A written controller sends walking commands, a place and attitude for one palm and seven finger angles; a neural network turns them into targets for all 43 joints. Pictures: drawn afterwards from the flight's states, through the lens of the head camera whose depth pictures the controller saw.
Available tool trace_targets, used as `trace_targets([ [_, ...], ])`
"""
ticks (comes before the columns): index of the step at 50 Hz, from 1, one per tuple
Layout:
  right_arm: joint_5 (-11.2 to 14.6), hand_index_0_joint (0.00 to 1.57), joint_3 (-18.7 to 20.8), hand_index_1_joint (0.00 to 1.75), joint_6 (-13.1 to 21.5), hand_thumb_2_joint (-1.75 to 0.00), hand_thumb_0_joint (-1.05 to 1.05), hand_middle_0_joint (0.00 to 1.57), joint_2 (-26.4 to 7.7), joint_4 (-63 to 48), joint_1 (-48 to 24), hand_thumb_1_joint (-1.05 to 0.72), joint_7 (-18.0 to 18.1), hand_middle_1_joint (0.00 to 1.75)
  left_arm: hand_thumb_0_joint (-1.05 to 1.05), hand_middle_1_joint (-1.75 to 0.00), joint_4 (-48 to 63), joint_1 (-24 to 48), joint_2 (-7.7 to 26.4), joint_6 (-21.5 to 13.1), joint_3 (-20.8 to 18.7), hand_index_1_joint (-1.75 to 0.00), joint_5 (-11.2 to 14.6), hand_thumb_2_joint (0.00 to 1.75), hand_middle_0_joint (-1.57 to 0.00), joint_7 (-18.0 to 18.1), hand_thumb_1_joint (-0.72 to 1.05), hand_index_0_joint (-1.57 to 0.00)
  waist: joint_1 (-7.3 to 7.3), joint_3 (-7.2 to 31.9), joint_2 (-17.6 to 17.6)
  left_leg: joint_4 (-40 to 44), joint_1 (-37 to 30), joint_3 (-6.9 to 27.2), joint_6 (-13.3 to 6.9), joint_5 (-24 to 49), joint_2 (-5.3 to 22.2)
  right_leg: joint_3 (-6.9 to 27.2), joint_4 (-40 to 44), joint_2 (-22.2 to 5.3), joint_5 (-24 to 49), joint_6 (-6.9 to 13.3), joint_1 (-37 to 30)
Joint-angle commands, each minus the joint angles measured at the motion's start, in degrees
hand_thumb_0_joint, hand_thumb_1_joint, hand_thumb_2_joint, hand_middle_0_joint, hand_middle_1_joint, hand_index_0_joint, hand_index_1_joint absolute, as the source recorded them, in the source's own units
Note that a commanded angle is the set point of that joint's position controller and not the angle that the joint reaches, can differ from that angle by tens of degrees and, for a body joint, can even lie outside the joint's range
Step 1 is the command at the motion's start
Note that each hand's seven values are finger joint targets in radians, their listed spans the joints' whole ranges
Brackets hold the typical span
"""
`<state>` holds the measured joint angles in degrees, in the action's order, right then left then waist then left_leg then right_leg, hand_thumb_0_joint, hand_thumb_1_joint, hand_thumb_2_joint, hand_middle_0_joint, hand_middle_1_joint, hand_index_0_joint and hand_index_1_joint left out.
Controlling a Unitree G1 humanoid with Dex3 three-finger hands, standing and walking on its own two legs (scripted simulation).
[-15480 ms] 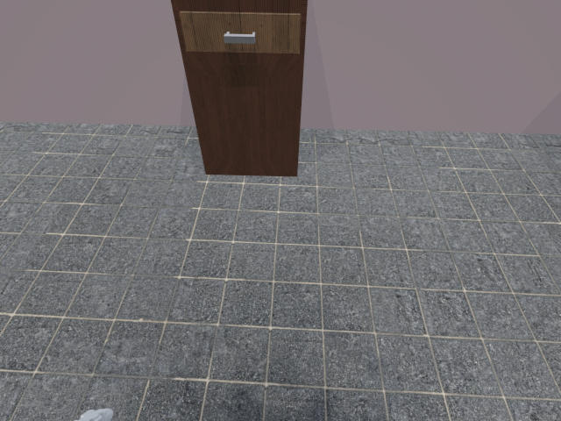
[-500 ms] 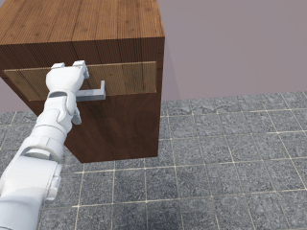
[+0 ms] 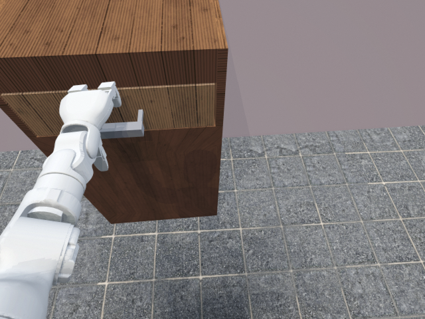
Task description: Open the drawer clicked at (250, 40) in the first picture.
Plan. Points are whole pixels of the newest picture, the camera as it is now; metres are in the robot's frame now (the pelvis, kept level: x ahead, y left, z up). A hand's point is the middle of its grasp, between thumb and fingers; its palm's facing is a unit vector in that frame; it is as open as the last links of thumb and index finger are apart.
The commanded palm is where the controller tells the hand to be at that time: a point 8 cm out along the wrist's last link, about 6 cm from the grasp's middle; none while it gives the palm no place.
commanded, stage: re-aim the fingers above the handle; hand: left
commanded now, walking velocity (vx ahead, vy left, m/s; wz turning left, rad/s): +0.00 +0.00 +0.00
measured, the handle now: (118, 122) +0.55 +0.19 +0.00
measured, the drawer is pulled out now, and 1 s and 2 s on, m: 0.00 0.00 0.00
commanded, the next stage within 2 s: lower the fingers behind the handle in 0.48 s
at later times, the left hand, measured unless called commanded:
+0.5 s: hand (100, 126) +0.49 +0.20 +0.06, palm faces -0.03 -0.04 -1.00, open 13.9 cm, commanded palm +0.47 +0.21 +0.12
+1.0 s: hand (100, 137) +0.48 +0.21 +0.04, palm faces -0.05 -0.03 -1.00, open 13.9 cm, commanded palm +0.46 +0.21 +0.09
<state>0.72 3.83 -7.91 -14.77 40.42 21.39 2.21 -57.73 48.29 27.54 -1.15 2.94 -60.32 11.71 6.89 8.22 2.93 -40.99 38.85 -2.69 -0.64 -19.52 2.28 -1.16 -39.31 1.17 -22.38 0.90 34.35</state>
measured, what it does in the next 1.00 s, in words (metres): stands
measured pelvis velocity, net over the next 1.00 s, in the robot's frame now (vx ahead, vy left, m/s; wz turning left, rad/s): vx -0.01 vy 0.00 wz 0.00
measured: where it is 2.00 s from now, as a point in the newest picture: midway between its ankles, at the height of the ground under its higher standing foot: outside the picture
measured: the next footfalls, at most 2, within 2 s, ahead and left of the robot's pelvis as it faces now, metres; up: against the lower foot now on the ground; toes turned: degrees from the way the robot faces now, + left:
none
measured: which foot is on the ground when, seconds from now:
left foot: down 0.00-1.00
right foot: down 0.00-1.00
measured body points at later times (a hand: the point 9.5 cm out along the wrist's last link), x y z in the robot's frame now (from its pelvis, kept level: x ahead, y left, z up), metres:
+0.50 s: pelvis +0.00 +0.00 +0.00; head +0.08 +0.00 +0.44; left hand +0.49 +0.20 +0.11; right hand +0.01 -0.27 -0.13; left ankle -0.01 +0.11 -0.71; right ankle -0.05 -0.11 -0.71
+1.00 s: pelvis -0.01 +0.00 +0.00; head +0.07 -0.01 +0.44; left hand +0.47 +0.21 +0.09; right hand +0.00 -0.28 -0.13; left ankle -0.01 +0.11 -0.71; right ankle -0.05 -0.11 -0.71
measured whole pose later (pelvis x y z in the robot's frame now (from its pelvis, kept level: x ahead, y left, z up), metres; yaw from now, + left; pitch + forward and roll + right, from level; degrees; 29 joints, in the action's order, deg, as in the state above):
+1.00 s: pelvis -0.01 +0.00 +0.00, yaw +0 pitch +18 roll -1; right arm 0.4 3.7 -6.9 -14.4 40.5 20.4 2.2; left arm -60.3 47.5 26.6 -0.4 2.2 -61.8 15.9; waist 7.1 8.6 2.8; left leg -42.9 41.3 -2.6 -0.6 -19.6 2.4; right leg -1.1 -41.6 1.3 -22.6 1.0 37.0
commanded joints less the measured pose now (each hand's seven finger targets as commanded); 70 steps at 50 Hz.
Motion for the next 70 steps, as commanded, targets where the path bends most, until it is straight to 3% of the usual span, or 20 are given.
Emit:
trace_targets([
  [1, -0.55, 0.2, 3.06, 0.3, 1.26, -0.9, 0.0, 0.2, -8.67, -3.12, 6.59, -0.9, 0.36, 0.3, 0.0, -1.2, 12.26, 28.59, 13.86, -0.84, -3.75, -1.2, 0.05, 0.3, -0.3, 3.1, -0.5, -0.3, 0.73, 22.91, 0.23, -0.09, -19.25, 0.75, -2.38, 27.28, -2.85, -0.15, 3.1, 2.48, 27.51, 0.59, -6.44],
  [5, -0.44, 0.2, 2.99, 0.3, 1.28, -0.9, 0.0, 0.2, -8.9, -3.14, 6.58, -0.9, 0.23, 0.3, 0.0, -1.2, 10.95, 28.29, 15.25, 0.37, -4.5, -1.2, -0.29, 0.3, -0.3, 3.65, -0.5, -0.3, 0.21, 23.06, 1.31, 0.22, -18.79, 0.68, -2.22, 26.41, -2.91, -0.15, 2.9, 2.53, 26.85, 0.61, -6.31],
  [12, -0.49, 0.2, 3.08, 0.3, 1.1, -0.9, 0.0, 0.2, -8.63, -3.56, 6.48, -0.9, 0.05, 0.3, 0.0, -1.2, 11.65, 26.92, 11.9, 0.52, -2.22, -1.2, 0.07, 0.3, -0.3, 2.51, -0.5, -0.3, 0.2, 24.15, 1.18, 0.05, -20.46, 0.8, -2.29, 29.24, -2.84, -0.21, 3.04, 2.68, 28.48, 0.59, -6.67],
  [15, -0.46, 0.2, 3.05, 0.3, 0.98, -0.9, 0.0, 0.2, -8.81, -3.4, 6.29, -0.9, 0.08, 0.3, 0.0, -1.2, 10.18, 26.49, 11.83, 0.81, -2.38, -1.2, 0.14, 0.3, -0.3, 2.47, -0.5, -0.3, 0.7, 20.99, -0.48, 0.42, -19.44, 0.86, -2.34, 26.69, -2.69, -0.39, 3.51, 2.74, 26.28, 0.5, -5.3],
  [22, -0.59, 0.2, 2.99, 0.3, 1.22, -0.9, 0.0, 0.2, -8.67, -3.56, 6.16, -0.9, 0.17, 0.3, 0.0, -1.2, 11.74, 27.55, 14.57, 0.37, -4.74, -1.2, -0.52, 0.3, -0.3, 3.88, -0.5, -0.3, -0.27, 23.91, 1.46, 0.17, -20.05, 0.78, -2.24, 28.29, -2.76, -0.16, 2.8, 2.62, 27.38, 0.7, -6.56],
  [26, -0.72, 0.2, 3.3, 0.3, 1.19, -0.9, 0.0, 0.2, -8.44, -3.63, 5.84, -0.9, -0.14, 0.3, 0.0, -1.2, 12.65, 25.89, 11.22, 0.88, -2.79, -1.2, -0.12, 0.3, -0.3, 3.74, -0.5, -0.3, -0.13, 24.57, 1.1, -0.02, -22.0, 0.92, -2.12, 31.49, -2.46, -0.61, 2.86, 2.66, 28.56, 0.73, -6.57],
  [28, -0.62, 0.2, 3.39, 0.3, 0.98, -0.9, 0.0, 0.2, -8.48, -3.86, 5.37, -0.9, -0.3, 0.3, 0.0, -1.2, 13.35, 23.69, 11.68, 1.14, -3.37, -1.2, -0.01, 0.3, -0.3, 3.44, -0.5, -0.3, -0.99, 24.77, 2.05, 0.08, -22.65, 0.83, -2.05, 32.02, -2.43, -0.56, 2.83, 2.73, 28.77, 0.73, -6.65],
  [29, -0.54, 0.2, 3.21, 0.3, 0.91, -0.9, 0.0, 0.2, -8.36, -4.02, 5.22, -0.9, -0.44, 0.3, 0.0, -1.2, 13.18, 24.31, 9.08, 1.45, -1.08, -1.2, 0.34, 0.3, -0.3, 3.17, -0.5, -0.3, -0.3, 22.96, 0.87, 0.49, -21.87, 0.92, -2.09, 30.43, -2.57, -0.82, 3.21, 2.8, 27.93, 0.65, -6.32],
  [32, -0.24, 0.2, 2.96, 0.3, 0.68, -0.9, 0.0, 0.2, -8.68, -3.63, 5.02, -0.9, -0.17, 0.3, 0.0, -1.2, 10.21, 24.7, 9.27, 1.82, -0.64, -1.2, 0.11, 0.3, -0.3, 2.93, -0.5, -0.3, 0.53, 18.81, -1.64, 1.37, -18.69, 0.88, -2.18, 24.97, -2.73, -0.65, 3.94, 2.52, 25.08, 0.61, -5.39],
  [36, -0.49, 0.2, 3.06, 0.3, 1.13, -0.9, 0.0, 0.2, -8.46, -3.5, 5.15, -0.9, 0.16, 0.3, 0.0, -1.2, 11.64, 27.18, 8.88, 0.38, -0.51, -1.2, -0.03, 0.3, -0.3, 3.46, -0.5, -0.3, 1.08, 19.76, -1.1, 0.98, -19.13, 0.98, -2.35, 23.64, -2.76, -0.41, 3.81, 2.38, 23.57, 0.8, -4.57],
  [38, -0.54, 0.2, 2.9, 0.3, 1.29, -0.9, 0.0, 0.2, -8.62, -3.47, 5.2, -0.9, 0.47, 0.3, 0.0, -1.2, 10.41, 26.41, 12.51, 0.0, -3.2, -1.2, -0.57, 0.3, -0.3, 4.3, -0.5, -0.3, 0.37, 20.43, -0.68, 0.64, -17.59, 0.85, -2.32, 22.2, -3.04, 0.0, 3.23, 2.29, 23.43, 0.69, -5.05],
  [41, -0.75, 0.2, 2.82, 0.3, 1.65, -0.9, 0.0, 0.2, -8.4, -3.45, 5.39, -0.9, 0.59, 0.3, 0.0, -1.2, 9.94, 26.38, 13.9, -0.28, -4.7, -1.2, -1.1, 0.3, -0.3, 5.69, -0.5, -0.3, 0.15, 21.63, -0.6, -0.13, -16.3, 0.7, -2.28, 22.46, -3.14, 0.0, 2.53, 2.31, 23.77, 0.74, -5.4],
  [43, -0.76, 0.2, 2.92, 0.3, 2.02, -0.9, 0.0, 0.2, -8.29, -3.28, 5.57, -0.9, 0.45, 0.3, 0.0, -1.2, 9.13, 26.42, 11.92, 0.11, -3.09, -1.2, -1.34, 0.3, -0.3, 6.45, -0.5, -0.3, 0.58, 21.59, 0.03, -0.56, -16.1, 0.51, -2.23, 22.36, -3.11, 0.04, 2.23, 2.32, 24.11, 0.59, -4.32],
  [46, -0.91, 0.2, 2.9, 0.3, 2.1, -0.9, 0.0, 0.2, -8.54, -3.36, 5.96, -0.9, 0.44, 0.3, 0.0, -1.2, 8.66, 25.0, 14.89, 0.49, -5.55, -1.2, -1.21, 0.3, -0.3, 6.7, -0.5, -0.3, -0.15, 24.13, -0.62, -1.25, -14.87, 0.24, -2.27, 23.73, -3.35, 0.47, 1.67, 2.21, 27.26, 0.52, -7.29],
  [50, -0.69, 0.2, 2.96, 0.3, 2.15, -0.9, 0.0, 0.2, -8.59, -3.03, 6.27, -0.9, 0.47, 0.3, 0.0, -1.2, 6.9, 24.42, 11.83, 0.8, -2.47, -1.2, -1.1, 0.3, -0.3, 5.9, -0.5, -0.3, 1.07, 21.56, -0.35, -1.32, -14.22, 0.15, -2.32, 21.49, -3.23, 0.35, 2.23, 2.32, 25.14, 0.32, -4.71],
  [52, -0.66, 0.2, 3.03, 0.3, 2.29, -0.9, 0.0, 0.2, -8.72, -2.93, 6.8, -0.9, 0.66, 0.3, 0.0, -1.2, 7.15, 24.81, 13.21, -0.2, -3.38, -1.2, -0.98, 0.3, -0.3, 5.44, -0.5, -0.3, 1.04, 21.93, -0.96, -1.52, -13.71, 0.34, -2.43, 21.16, -3.22, 0.55, 2.05, 2.31, 25.0, 0.26, -5.01],
  [56, -0.89, 0.2, 3.19, 0.3, 2.8, -0.9, 0.0, 0.2, -8.47, -2.08, 7.46, -0.9, 0.9, 0.3, 0.0, -1.2, 8.64, 28.06, 11.11, -2.12, -1.68, -1.2, -0.95, 0.3, -0.3, 5.59, -0.5, -0.3, 2.46, 21.02, 0.52, -2.44, -14.48, 0.92, -2.51, 20.23, -2.94, 0.31, 1.72, 2.5, 21.89, 0.46, -0.77],
  [58, -1.05, 0.2, 3.29, 0.3, 2.99, -0.9, 0.0, 0.2, -8.65, -1.89, 8.08, -0.9, 0.9, 0.3, 0.0, -1.2, 8.47, 27.19, 14.08, -2.81, -4.32, -1.2, -1.23, 0.3, -0.3, 6.43, -0.5, -0.3, 1.61, 23.39, 1.75, -3.37, -14.46, 1.16, -2.45, 21.06, -2.99, 0.4, 0.59, 2.65, 22.21, 0.58, -0.51],
  [68, -1.38, 0.2, 3.18, 0.3, 2.82, -0.9, 0.0, 0.2, -8.84, -1.56, 9.46, -0.9, -0.07, 0.3, 0.0, -1.2, 3.15, 25.14, 11.59, 0.53, -2.85, -1.2, -1.95, 0.3, -0.3, 7.39, -0.5, -0.3, 1.79, 24.19, 2.11, -5.3, -13.19, 1.5, -2.04, 23.81, -2.34, -0.65, -1.71, 3.26, 22.51, 0.78, 2.66],
  [70, -1.42, 0.2, 3.08, 0.3, 2.73, -0.9, 0.0, 0.2, -8.98, -1.74, 9.52, -0.9, 0.04, 0.3, 0.0, -1.2, 3.56, 25.08, 12.87, 0.55, -3.77, -1.2, -2.03, 0.3, -0.3, 7.23, -0.5, -0.3, 1.71, 24.6, 1.03, -5.49, -12.27, 1.53, -2.13, 23.46, -2.26, -0.55, -1.98, 3.26, 22.63, 0.65, 2.14],
])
